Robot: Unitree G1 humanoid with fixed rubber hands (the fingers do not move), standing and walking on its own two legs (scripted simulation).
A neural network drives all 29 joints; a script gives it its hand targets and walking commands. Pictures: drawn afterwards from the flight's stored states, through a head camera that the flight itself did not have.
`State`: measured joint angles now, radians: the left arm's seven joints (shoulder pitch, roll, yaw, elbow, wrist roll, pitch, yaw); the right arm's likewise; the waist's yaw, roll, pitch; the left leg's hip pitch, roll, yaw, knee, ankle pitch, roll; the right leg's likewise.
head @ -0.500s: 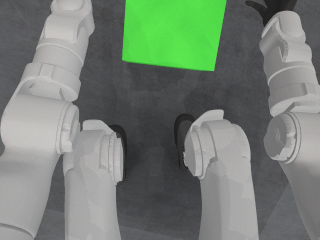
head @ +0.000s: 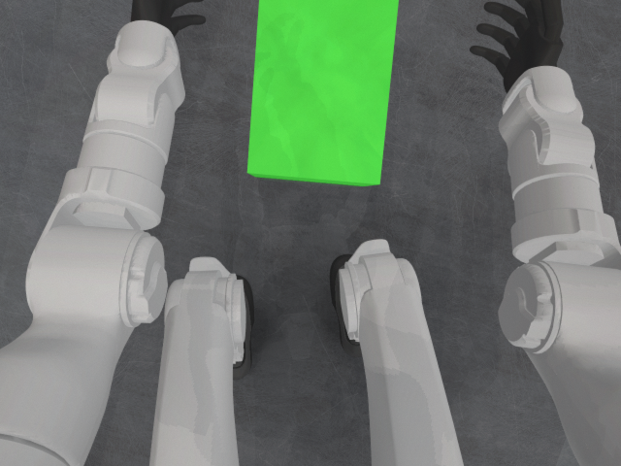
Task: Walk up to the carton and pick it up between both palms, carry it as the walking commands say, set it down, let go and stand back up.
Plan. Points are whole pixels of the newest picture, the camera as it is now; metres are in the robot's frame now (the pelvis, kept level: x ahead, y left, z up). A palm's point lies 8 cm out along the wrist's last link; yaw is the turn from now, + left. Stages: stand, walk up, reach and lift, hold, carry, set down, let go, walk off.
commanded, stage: set down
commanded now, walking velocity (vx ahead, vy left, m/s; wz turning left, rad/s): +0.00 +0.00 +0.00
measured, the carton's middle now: (318, 95) +0.55 -0.08 -0.38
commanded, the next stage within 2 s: let go in 0.82 s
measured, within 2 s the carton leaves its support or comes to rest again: neither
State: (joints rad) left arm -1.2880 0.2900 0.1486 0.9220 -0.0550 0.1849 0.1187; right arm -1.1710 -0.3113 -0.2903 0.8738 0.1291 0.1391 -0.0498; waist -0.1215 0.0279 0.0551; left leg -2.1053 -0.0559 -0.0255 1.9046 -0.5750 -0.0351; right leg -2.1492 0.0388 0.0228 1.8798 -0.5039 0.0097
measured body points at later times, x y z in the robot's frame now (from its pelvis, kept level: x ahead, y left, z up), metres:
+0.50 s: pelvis +0.02 +0.00 +0.14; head +0.32 -0.02 +0.47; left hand +0.58 +0.11 +0.04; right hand +0.50 -0.29 +0.04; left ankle +0.09 +0.12 -0.42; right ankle +0.11 -0.12 -0.42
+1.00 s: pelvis +0.06 -0.01 +0.23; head +0.34 -0.03 +0.58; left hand +0.54 +0.11 +0.11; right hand +0.47 -0.28 +0.11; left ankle +0.09 +0.12 -0.42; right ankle +0.11 -0.12 -0.42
